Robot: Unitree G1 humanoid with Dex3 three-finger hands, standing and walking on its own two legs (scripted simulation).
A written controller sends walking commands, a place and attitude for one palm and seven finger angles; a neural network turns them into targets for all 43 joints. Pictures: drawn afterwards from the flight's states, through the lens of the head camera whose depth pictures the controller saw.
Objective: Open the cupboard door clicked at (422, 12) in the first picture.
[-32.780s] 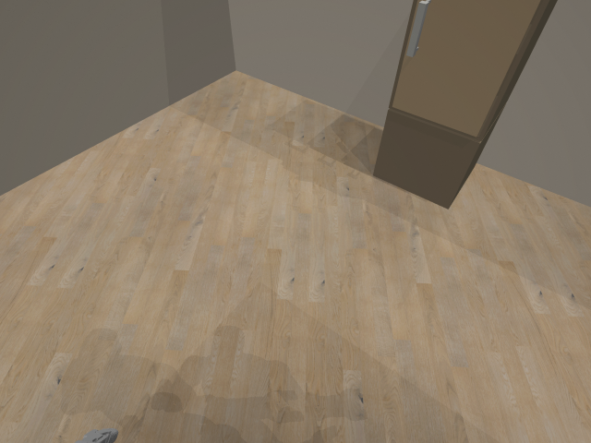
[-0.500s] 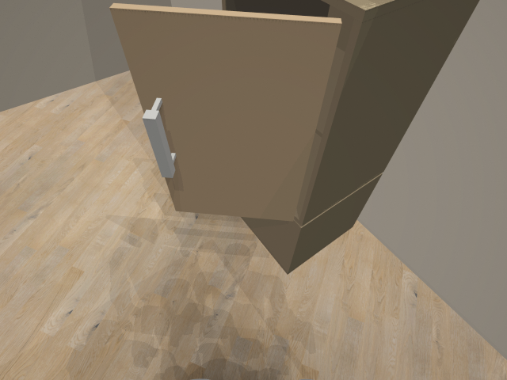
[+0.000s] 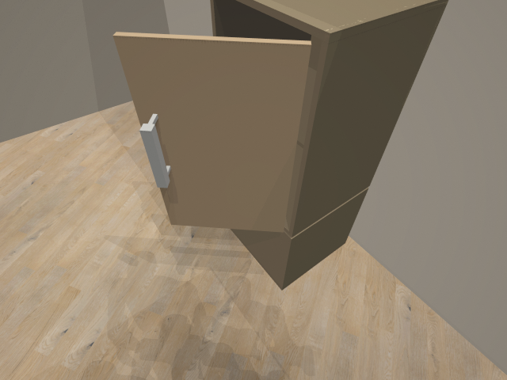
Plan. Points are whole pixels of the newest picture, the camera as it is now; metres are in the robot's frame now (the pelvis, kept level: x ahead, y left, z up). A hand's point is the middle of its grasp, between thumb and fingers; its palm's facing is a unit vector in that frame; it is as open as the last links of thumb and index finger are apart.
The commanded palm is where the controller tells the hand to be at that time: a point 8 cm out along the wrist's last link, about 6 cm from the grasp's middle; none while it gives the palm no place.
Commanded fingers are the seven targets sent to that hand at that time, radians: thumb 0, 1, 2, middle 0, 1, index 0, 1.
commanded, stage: come to a stop and stand still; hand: left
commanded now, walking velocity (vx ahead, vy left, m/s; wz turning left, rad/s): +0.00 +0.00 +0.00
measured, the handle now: (159, 152) +0.59 +0.28 +0.00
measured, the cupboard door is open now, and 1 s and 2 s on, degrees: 49 49 49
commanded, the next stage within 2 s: look again from close up in 0.06 s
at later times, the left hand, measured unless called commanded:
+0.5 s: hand out of the picture +0.03 +0.18 -0.17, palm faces -0.02 -0.98 -0.19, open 7.3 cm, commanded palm none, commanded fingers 0.00 0.90 0.90 -0.20 -0.30 -0.20 -0.30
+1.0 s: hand out of the picture +0.05 +0.20 -0.17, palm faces +0.02 -0.97 -0.23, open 7.3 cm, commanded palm none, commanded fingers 0.00 0.90 0.90 -0.20 -0.30 -0.20 -0.30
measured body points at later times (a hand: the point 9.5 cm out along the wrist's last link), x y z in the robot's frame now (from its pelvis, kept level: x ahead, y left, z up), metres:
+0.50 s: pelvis +0.02 +0.00 +0.01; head +0.03 +0.01 +0.46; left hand +0.03 +0.23 -0.15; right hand +0.01 -0.22 -0.15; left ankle +0.04 +0.10 -0.73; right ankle -0.01 -0.10 -0.73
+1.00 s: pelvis +0.04 +0.01 +0.00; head +0.05 +0.01 +0.45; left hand +0.05 +0.25 -0.15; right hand +0.08 -0.23 -0.15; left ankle +0.04 +0.10 -0.73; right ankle -0.01 -0.10 -0.73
